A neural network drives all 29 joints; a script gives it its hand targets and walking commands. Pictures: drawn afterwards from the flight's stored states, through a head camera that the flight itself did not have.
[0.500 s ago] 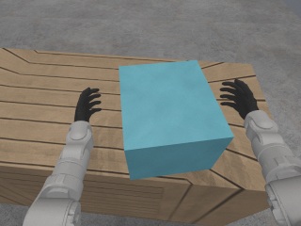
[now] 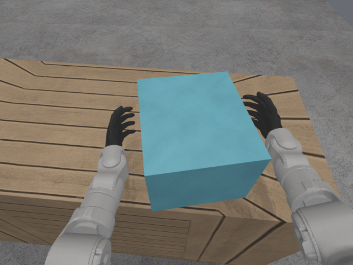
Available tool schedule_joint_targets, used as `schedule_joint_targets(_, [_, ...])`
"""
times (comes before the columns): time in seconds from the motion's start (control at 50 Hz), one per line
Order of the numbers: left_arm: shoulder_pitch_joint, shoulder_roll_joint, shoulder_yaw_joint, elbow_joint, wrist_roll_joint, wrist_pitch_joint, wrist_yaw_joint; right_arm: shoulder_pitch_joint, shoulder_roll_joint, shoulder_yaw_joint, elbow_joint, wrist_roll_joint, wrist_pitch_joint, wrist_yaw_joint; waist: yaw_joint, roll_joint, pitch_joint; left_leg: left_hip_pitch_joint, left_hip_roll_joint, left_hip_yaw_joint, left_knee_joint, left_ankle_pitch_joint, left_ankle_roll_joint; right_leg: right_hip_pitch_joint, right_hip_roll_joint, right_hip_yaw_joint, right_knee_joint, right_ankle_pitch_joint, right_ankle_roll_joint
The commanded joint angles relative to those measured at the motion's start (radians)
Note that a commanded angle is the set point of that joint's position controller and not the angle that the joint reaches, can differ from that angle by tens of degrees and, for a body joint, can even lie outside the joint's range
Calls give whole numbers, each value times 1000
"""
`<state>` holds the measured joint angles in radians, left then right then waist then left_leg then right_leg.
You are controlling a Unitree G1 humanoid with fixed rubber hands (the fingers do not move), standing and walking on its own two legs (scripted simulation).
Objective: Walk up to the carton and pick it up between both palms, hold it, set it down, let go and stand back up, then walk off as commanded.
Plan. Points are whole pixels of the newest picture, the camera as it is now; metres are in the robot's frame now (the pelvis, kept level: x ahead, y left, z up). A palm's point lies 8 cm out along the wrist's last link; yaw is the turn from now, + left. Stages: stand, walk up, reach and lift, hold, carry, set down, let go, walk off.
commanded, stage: reach and lift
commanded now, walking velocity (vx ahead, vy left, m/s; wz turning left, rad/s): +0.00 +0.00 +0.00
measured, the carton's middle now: (191, 138) +0.44 -0.01 +0.03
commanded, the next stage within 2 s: none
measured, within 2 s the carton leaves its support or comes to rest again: leaves its support in 1.24 s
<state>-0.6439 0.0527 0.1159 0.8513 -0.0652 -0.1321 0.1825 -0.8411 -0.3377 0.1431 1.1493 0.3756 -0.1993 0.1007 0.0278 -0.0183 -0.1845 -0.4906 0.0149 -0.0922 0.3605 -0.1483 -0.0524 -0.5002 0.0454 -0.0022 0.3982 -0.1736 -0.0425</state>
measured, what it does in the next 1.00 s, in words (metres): stands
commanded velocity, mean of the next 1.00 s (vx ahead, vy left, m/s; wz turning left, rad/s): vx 0.00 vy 0.00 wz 0.00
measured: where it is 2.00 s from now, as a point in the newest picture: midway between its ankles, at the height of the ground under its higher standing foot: outside the picture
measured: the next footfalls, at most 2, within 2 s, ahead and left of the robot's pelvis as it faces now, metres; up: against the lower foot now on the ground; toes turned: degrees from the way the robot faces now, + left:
none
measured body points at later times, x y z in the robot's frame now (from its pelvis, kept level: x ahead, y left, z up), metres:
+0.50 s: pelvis +0.00 +0.00 +0.00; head +0.05 +0.00 +0.45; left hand +0.41 +0.16 +0.07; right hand +0.45 -0.18 +0.09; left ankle +0.00 +0.15 -0.74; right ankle -0.01 -0.09 -0.74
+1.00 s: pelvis +0.00 +0.00 +0.00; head +0.04 +0.00 +0.45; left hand +0.41 +0.16 +0.07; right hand +0.45 -0.17 +0.09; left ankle +0.00 +0.15 -0.74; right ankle -0.01 -0.09 -0.74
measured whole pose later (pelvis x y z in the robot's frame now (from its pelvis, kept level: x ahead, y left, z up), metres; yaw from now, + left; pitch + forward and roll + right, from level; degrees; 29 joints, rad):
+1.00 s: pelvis +0.00 +0.00 +0.00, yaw +0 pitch +15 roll +0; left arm -0.67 0.02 0.16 0.92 0.02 -0.20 0.22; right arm -0.86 -0.26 0.02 1.21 0.23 -0.19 0.06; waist 0.03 -0.02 -0.18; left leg -0.47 0.02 -0.09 0.37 -0.15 -0.05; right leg -0.48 0.05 0.00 0.40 -0.17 -0.04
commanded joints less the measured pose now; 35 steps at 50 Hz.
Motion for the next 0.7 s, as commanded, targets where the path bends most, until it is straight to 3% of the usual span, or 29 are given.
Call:
schedule_joint_targets(0.0, [-383, -66, 3, -105, 72, -31, 9, -397, -29, -47, -52, -59, -20, -23, 106, 62, -450, 235, -4, 160, 78, 358, -19, 261, 9, 4, -25, 374, 42])
schedule_joint_targets(0.04, [-426, -49, 21, -54, 75, -50, 13, -421, -6, -76, -47, -93, -1, -29, 98, 8, -440, 170, 2, 154, 65, 223, -3, 240, -1, 19, -22, 268, 48])
schedule_joint_targets(0.06, [-426, -40, 47, -52, 76, -42, 6, -419, -2, -72, -38, -80, 6, -31, 104, -25, -388, 151, 1, 161, 56, 232, 6, 268, -2, 29, -20, 270, 55])
schedule_joint_targets(0.08, [-421, -22, 64, -33, 74, -50, 10, -444, -6, -69, -86, -103, 2, -36, 141, -37, -415, 117, -4, 166, 48, 200, 11, 287, -9, 34, -21, 242, 54])
schedule_joint_targets(0.1, [-409, -68, 27, -44, 75, -56, 12, -412, 3, -81, -13, -91, -5, -39, 102, 25, -401, 140, -4, 157, 66, 253, -8, 289, -11, 31, -12, 314, 48])
schedule_joint_targets(0.12, [-411, -73, 35, -76, 82, -48, 20, -420, -18, -79, -4, -90, -5, -42, 104, 17, -422, 184, -1, 160, 64, 295, -16, 286, -1, 19, -14, 332, 46])
schedule_joint_targets(0.14, [-451, -60, 40, -54, 79, -47, 22, -447, -14, -75, 11, -90, 10, -35, 111, 27, -408, 184, 4, 166, 51, 238, -7, 243, 6, 13, -31, 238, 44])
schedule_joint_targets(0.16, [-445, -65, 13, -54, 77, -37, 31, -443, -20, -86, -29, -88, 5, -33, 94, 39, -438, 196, 4, 160, 57, 219, -9, 225, -1, 16, -33, 230, 41])
schedule_joint_targets(0.22, [-449, -92, -11, -29, 58, -38, 38, -423, -6, -97, -20, -109, 7, -39, 88, 51, -416, 210, 5, 147, 69, 224, -16, 195, 4, 6, -31, 193, 27])
schedule_joint_targets(0.24, [-460, -94, 8, -29, 57, -50, 33, -432, 10, -90, -11, -97, 17, -34, 104, 17, -426, 197, 16, 150, 70, 230, -11, 201, 13, 6, -33, 196, 29])
schedule_joint_targets(0.26, [-420, -110, -6, -62, 66, -59, 33, -417, 42, -66, -83, -98, -5, -37, 107, 20, -515, 214, 8, 153, 85, 299, -15, 242, 12, 7, -20, 299, 29])
schedule_joint_targets(0.28, [-453, -96, 16, -47, 66, -60, 26, -444, 38, -76, -69, -94, -5, -37, 130, 26, -496, 166, 0, 166, 87, 279, -9, 261, 3, 17, -16, 308, 44])
schedule_joint_targets(0.3, [-433, -107, 6, -76, 75, -65, 29, -422, 40, -71, -64, -87, -14, -42, 103, 37, -515, 194, -1, 164, 89, 313, -19, 288, 2, 15, -11, 346, 43])
schedule_joint_targets(0.32, [-389, -108, 6, -60, 76, -60, 25, -389, 47, -74, -85, -100, -17, -52, 104, 23, -515, 188, 1, 161, 91, 334, -14, 320, -2, 25, 0, 423, 48])
schedule_joint_targets(0.34, [-407, -75, 59, -30, 104, -72, 24, -385, 52, -77, -41, -111, -5, -57, 113, 10, -502, 152, -6, 167, 93, 301, -9, 318, -3, 31, 6, 380, 48])
schedule_joint_targets(0.36, [-413, -82, 47, -15, 101, -66, 18, -397, 43, -81, -48, -104, -5, -54, 100, 20, -451, 150, -6, 158, 82, 312, -15, 331, -5, 33, 5, 409, 52])
schedule_joint_targets(0.38, [-416, -95, 53, -65, 118, -78, 21, -404, 55, -101, -59, -124, -12, -52, 108, 34, -505, 169, -4, 161, 81, 326, -13, 328, -2, 29, 3, 393, 50])
schedule_joint_targets(0.4, [-389, -113, 37, -35, 103, -78, 18, -402, 71, -69, -41, -92, -3, -41, 130, 24, -434, 176, 4, 161, 74, 312, -16, 301, 3, 17, -6, 323, 42])
schedule_joint_targets(0.42, [-430, -96, 22, -48, 89, -71, 15, -428, 54, -105, -36, -115, 2, -44, 89, 28, -458, 168, 3, 155, 75, 302, -16, 288, 5, 11, -9, 321, 42])
schedule_joint_targets(0.44, [-423, -91, 32, 8, 83, -65, 13, -432, 47, -71, -41, -99, 8, -45, 110, 11, -417, 162, 7, 157, 65, 234, -9, 278, -2, 12, -11, 277, 45])
schedule_joint_targets(0.48, [-420, -135, 16, -78, 88, -94, 17, -410, 82, -88, -52, -120, -15, -45, 103, 34, -503, 187, 3, 152, 81, 342, -17, 314, -4, 26, -2, 398, 45])
schedule_joint_targets(0.5, [-422, -130, 41, -34, 108, -85, 18, -409, 79, -101, -48, -138, -10, -46, 102, -3, -491, 178, 3, 154, 77, 306, -5, 302, -1, 22, -4, 363, 43])
schedule_joint_targets(0.52, [-426, -125, 36, -9, 94, -91, 16, -414, 87, -91, -43, -128, -5, -46, 103, 5, -474, 172, 3, 160, 78, 296, -11, 291, -2, 22, -7, 350, 48])
schedule_joint_targets(0.54, [-460, -136, 13, -77, 78, -104, 18, -453, 98, -86, -94, -113, -16, -43, 100, 12, -518, 191, 2, 158, 80, 325, -5, 296, -2, 19, -5, 368, 49])
schedule_joint_targets(0.56, [-439, -142, 6, -15, 75, -98, 15, -435, 88, -87, -47, -113, -3, -41, 103, 44, -482, 167, 1, 161, 77, 301, -5, 272, -6, 27, -7, 343, 43])
schedule_joint_targets(0.6, [-443, -117, 36, 13, 89, -99, 15, -428, 88, -94, -31, -128, 0, -49, 115, 21, -415, 139, 0, 163, 77, 263, -3, 276, -11, 29, -10, 312, 51])
schedule_joint_targets(0.64, [-436, -118, 35, 4, 95, -100, 10, -421, 93, -92, -27, -120, -9, -49, 92, 15, -457, 138, -4, 169, 72, 276, -10, 313, -14, 25, 1, 360, 57])
schedule_joint_targets(0.66, [-420, -126, 41, 31, 103, -92, 17, -430, 89, -88, -37, -125, -10, -49, 111, 14, -420, 131, 1, 160, 67, 246, -3, 310, -14, 31, -2, 320, 53])
schedule_joint_targets(0.68, [-435, -117, 47, 12, 102, -98, 19, -425, 89, -112, -55, -146, -8, -52, 106, 10, -434, 145, -1, 169, 65, 266, -3, 294, -7, 24, -7, 309, 47])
